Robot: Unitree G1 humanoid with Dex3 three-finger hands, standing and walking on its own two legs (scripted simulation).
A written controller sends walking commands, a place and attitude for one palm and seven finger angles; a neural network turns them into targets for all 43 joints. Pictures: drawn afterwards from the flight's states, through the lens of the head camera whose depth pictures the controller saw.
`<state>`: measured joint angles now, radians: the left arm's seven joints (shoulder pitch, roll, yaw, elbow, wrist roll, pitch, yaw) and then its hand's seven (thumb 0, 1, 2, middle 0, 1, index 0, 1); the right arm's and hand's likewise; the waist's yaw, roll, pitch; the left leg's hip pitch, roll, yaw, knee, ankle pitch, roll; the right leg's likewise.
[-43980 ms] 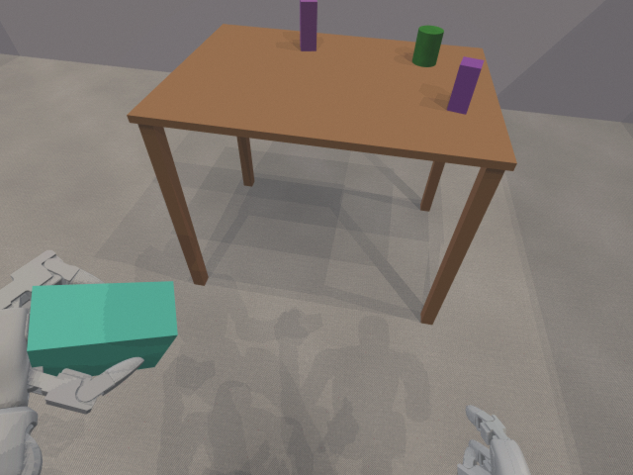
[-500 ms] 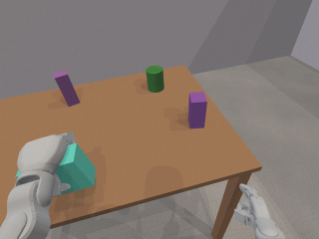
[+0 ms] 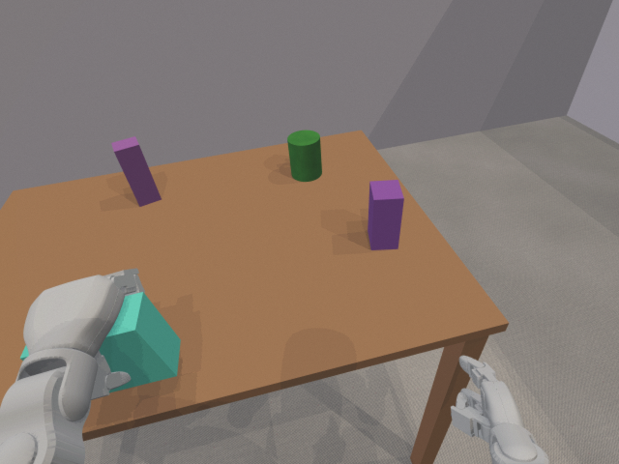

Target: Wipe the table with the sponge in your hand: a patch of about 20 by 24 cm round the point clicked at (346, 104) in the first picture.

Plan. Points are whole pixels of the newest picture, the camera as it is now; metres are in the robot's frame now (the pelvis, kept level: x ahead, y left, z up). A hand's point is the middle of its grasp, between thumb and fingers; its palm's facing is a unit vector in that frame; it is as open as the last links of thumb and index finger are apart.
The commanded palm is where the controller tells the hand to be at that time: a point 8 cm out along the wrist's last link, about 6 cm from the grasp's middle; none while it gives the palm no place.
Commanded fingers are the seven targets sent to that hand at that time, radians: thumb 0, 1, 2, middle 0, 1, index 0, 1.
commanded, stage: bring the sponge back beside the body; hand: left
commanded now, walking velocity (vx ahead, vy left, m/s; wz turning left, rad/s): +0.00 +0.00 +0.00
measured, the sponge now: (117, 354) +0.18 +0.28 +0.08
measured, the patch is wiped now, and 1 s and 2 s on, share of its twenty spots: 1.00 1.00 1.00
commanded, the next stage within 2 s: step back with the hand held close in 0.14 s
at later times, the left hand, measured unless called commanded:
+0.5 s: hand (152, 303) +0.21 +0.22 +0.16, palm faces +0.29 -0.88 -0.37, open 9.7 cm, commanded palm +0.16 +0.28 +0.18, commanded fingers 0.00 0.10 1.30 -1.20 -1.60 -1.20 -1.60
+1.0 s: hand (104, 315) +0.18 +0.26 +0.17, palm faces +0.39 -0.84 -0.38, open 9.7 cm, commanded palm +0.13 +0.30 +0.18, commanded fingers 0.00 0.10 1.30 -1.20 -1.60 -1.20 -1.60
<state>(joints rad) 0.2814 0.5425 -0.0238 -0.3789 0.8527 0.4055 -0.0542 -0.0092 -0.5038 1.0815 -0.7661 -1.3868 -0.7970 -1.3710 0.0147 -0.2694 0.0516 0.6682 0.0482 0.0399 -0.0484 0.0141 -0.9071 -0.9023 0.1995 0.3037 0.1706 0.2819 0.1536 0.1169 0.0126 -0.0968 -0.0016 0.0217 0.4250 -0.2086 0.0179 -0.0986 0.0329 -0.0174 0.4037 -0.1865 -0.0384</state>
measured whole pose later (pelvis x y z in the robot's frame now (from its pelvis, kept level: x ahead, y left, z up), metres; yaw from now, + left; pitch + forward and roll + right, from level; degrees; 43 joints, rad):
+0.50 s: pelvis +0.00 +0.00 -0.01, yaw +0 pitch -1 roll -1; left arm 0.44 0.40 0.26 -0.57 -0.06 -0.03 0.09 -0.01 -0.50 1.08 -0.76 -1.39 -0.80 -1.37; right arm 0.20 -0.24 0.07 0.53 0.02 -0.01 -0.07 0.01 -0.91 -0.90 0.20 0.30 0.20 0.30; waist 0.03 0.00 -0.01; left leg -0.30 -0.01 -0.02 0.59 -0.27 0.02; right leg -0.28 0.05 -0.02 0.52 -0.23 -0.03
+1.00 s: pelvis -0.03 +0.03 -0.02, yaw +0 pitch +1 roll -2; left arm 0.46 0.40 0.36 -0.58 -0.05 -0.13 0.13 -0.01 -0.51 1.08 -0.77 -1.39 -0.80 -1.37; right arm 0.21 -0.20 0.05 0.57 0.01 -0.06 -0.06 0.01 -0.91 -0.90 0.20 0.30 0.21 0.30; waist 0.00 0.00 -0.04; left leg -0.45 -0.02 -0.01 0.72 -0.30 0.05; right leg -0.42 0.02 -0.03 0.64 -0.24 0.00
